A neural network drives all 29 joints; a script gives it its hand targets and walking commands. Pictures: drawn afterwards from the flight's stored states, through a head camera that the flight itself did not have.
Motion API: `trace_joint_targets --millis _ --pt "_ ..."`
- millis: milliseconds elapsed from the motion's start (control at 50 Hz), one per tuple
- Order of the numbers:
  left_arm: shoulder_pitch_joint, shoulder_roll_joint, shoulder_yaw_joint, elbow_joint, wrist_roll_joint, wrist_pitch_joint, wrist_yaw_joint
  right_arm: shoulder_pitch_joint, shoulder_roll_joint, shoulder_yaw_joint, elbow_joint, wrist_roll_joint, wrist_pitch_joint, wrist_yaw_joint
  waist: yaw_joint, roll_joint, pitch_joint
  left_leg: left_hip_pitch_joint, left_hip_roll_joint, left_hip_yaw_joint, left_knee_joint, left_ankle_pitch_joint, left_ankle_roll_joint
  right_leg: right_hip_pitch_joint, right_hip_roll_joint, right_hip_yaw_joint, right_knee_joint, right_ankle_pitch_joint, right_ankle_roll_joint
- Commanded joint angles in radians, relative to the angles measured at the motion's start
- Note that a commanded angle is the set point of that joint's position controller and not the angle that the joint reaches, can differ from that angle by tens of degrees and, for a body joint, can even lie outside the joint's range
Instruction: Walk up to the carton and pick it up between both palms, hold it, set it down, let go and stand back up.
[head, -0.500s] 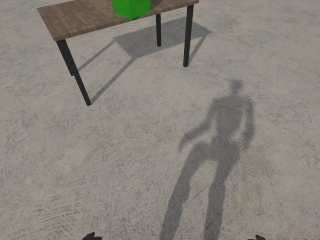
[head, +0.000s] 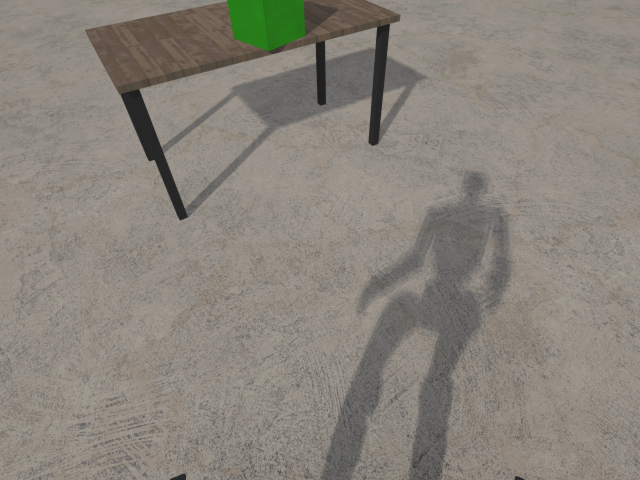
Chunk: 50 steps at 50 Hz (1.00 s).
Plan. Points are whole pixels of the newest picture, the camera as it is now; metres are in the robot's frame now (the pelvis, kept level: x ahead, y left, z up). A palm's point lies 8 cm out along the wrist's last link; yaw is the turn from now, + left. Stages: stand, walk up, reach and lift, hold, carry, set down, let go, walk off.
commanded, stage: stand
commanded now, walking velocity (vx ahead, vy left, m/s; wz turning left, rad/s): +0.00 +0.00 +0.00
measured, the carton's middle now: (265, 2) +1.73 +0.28 +0.03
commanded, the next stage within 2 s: walk up in 1.20 s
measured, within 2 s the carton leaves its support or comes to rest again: neither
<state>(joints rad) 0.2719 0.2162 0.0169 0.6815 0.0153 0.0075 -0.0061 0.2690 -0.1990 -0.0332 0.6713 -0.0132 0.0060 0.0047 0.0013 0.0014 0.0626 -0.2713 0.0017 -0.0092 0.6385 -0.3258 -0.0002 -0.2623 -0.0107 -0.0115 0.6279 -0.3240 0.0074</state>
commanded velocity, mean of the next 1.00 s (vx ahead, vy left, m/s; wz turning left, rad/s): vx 0.00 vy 0.00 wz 0.00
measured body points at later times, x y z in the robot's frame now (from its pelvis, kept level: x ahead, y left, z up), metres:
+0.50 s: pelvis -0.01 +0.00 +0.00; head +0.01 +0.00 +0.45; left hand +0.08 +0.25 -0.12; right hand +0.09 -0.24 -0.12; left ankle +0.01 +0.12 -0.73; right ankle +0.01 -0.12 -0.73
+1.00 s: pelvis -0.01 +0.00 +0.00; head +0.00 +0.00 +0.45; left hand +0.07 +0.25 -0.12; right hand +0.08 -0.25 -0.12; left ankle +0.01 +0.12 -0.73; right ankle +0.01 -0.13 -0.73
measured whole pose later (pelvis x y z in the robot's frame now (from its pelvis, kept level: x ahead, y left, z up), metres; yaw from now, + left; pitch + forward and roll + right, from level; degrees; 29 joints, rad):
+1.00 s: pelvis -0.01 +0.00 +0.00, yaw +1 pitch -2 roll +0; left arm 0.31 0.23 -0.01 0.75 0.01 0.00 0.00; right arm 0.29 -0.22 -0.02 0.75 0.00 0.01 0.00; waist 0.00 0.01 0.05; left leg -0.27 0.00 -0.03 0.59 -0.29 -0.01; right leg -0.26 -0.01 -0.02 0.58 -0.29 0.01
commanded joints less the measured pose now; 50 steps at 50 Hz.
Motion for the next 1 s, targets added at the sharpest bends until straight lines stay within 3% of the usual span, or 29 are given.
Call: trace_joint_targets --millis 0,340,380,480,500,660,680,800,900,940,980 --pt "-0.014 0.128 0.044 -0.115 -0.001 -0.035 0.007 -0.017 -0.142 -0.041 -0.117 0.001 -0.034 -0.007 0.0 0.007 -0.067 -0.006 0.076 -0.089 -0.148 0.124 0.034 0.011 -0.068 0.083 -0.124 0.127 -0.037" --pt "0.016 0.137 0.038 -0.079 -0.003 -0.035 0.009 0.01 -0.147 -0.037 -0.085 0.003 -0.033 -0.009 0.0 0.007 -0.05 -0.01 0.075 -0.098 -0.172 0.102 0.033 0.009 -0.071 0.086 -0.149 0.104 -0.036" --pt "0.017 0.134 0.033 -0.077 -0.005 -0.033 0.01 0.001 -0.151 -0.035 -0.077 0.006 -0.031 -0.011 -0.001 0.043 -0.014 -0.035 0.082 -0.111 -0.191 0.092 0.036 -0.005 -0.067 0.086 -0.146 0.1 -0.031" --pt "0.025 0.143 0.026 -0.071 -0.007 -0.039 0.012 0.015 -0.151 -0.028 -0.069 0.003 -0.031 -0.009 0.0 -0.015 -0.062 -0.003 0.078 -0.106 -0.167 0.132 0.035 0.006 -0.076 0.086 -0.156 0.113 -0.034" --pt "0.027 0.142 0.029 -0.065 -0.005 -0.04 0.012 0.012 -0.155 -0.031 -0.067 0.0 -0.031 -0.01 0.002 0.005 -0.059 -0.003 0.078 -0.102 -0.164 0.136 0.034 0.003 -0.074 0.086 -0.158 0.121 -0.034" --pt "0.04 0.145 0.027 -0.057 -0.006 -0.034 0.012 0.014 -0.159 -0.028 -0.043 0.005 -0.031 -0.01 0.001 0.004 -0.052 -0.013 0.069 -0.103 -0.174 0.076 0.029 -0.02 -0.075 0.092 -0.173 0.064 -0.037" --pt "0.038 0.157 0.028 -0.051 -0.008 -0.034 0.013 0.024 -0.158 -0.026 -0.042 0.003 -0.03 -0.01 -0.011 0.0 -0.047 -0.005 0.071 -0.106 -0.177 0.079 0.032 -0.02 -0.076 0.09 -0.167 0.068 -0.036" --pt "0.057 0.148 0.026 -0.045 -0.007 -0.036 0.013 0.018 -0.165 -0.026 -0.027 0.008 -0.03 -0.013 0.002 0.04 -0.047 -0.021 0.077 -0.109 -0.184 0.109 0.034 -0.004 -0.076 0.089 -0.167 0.103 -0.033" --pt "0.045 0.151 0.023 -0.036 -0.006 -0.034 0.015 0.024 -0.161 -0.023 -0.027 0.011 -0.03 -0.012 -0.002 -0.003 -0.04 -0.022 0.074 -0.115 -0.182 0.124 0.032 0.0 -0.072 0.077 -0.165 0.105 -0.031" --pt "0.051 0.147 0.019 -0.03 -0.007 -0.033 0.016 0.025 -0.169 -0.024 -0.02 0.009 -0.029 -0.013 -0.005 0.013 -0.055 -0.028 0.078 -0.119 -0.186 0.107 0.034 0.012 -0.075 0.082 -0.167 0.104 -0.032" --pt "0.052 0.153 0.025 -0.026 -0.003 -0.033 0.015 0.031 -0.165 -0.023 -0.02 0.008 -0.028 -0.014 0.0 -0.019 -0.059 -0.009 0.074 -0.111 -0.186 0.096 0.03 0.001 -0.077 0.086 -0.177 0.082 -0.033"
